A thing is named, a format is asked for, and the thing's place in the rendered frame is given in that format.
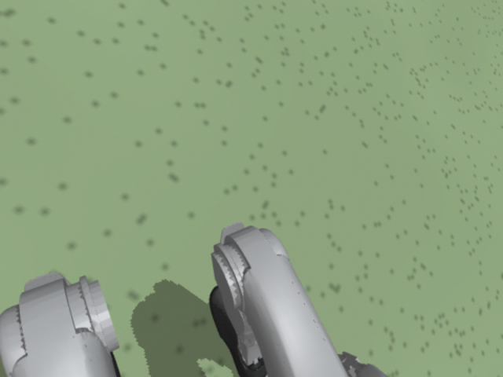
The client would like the right robot hand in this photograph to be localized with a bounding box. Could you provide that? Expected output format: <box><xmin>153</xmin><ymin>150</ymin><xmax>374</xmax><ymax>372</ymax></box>
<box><xmin>338</xmin><ymin>352</ymin><xmax>388</xmax><ymax>377</ymax></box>

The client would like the right robot foot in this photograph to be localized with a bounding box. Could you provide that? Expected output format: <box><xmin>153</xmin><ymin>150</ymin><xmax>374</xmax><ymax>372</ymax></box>
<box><xmin>209</xmin><ymin>285</ymin><xmax>267</xmax><ymax>377</ymax></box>

